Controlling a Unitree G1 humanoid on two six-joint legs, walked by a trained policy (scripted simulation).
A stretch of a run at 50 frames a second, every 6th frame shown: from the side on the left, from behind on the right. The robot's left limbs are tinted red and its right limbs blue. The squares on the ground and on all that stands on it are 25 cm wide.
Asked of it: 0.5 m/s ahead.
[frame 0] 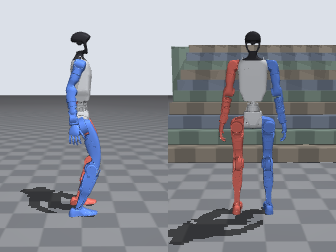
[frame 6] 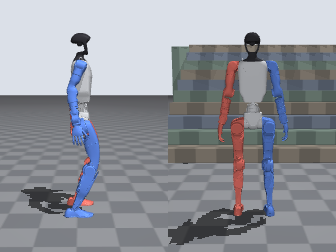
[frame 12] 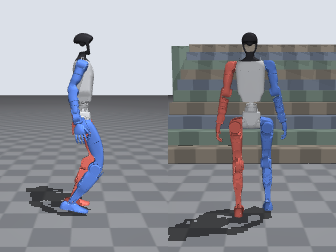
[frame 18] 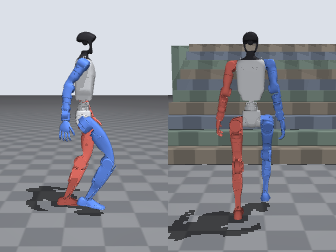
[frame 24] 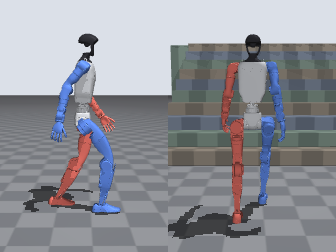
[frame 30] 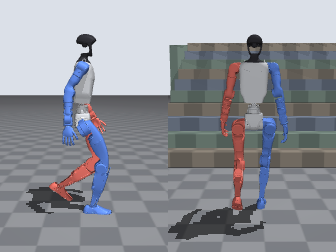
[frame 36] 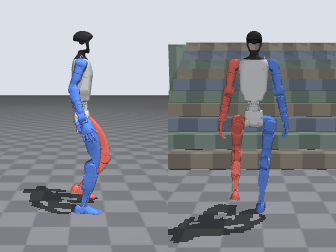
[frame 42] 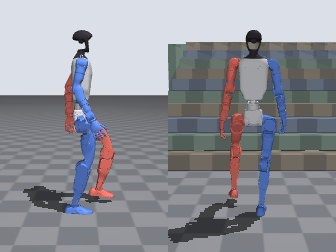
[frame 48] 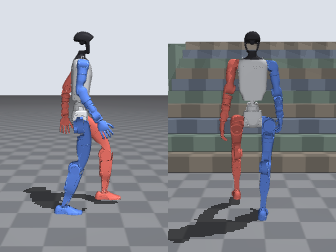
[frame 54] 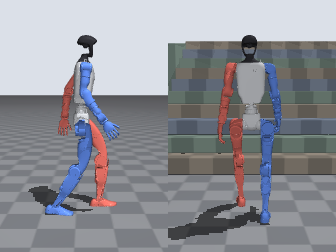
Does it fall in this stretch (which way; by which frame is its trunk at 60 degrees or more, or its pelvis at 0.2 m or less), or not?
no
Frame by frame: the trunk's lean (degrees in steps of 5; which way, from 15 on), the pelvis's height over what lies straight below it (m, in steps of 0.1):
0: 0, 0.8
6: 0, 0.8
12: 0, 0.8
18: 0, 0.8
24: 5, 0.8
30: 5, 0.8
36: 0, 0.8
42: 0, 0.8
48: 5, 0.8
54: 5, 0.8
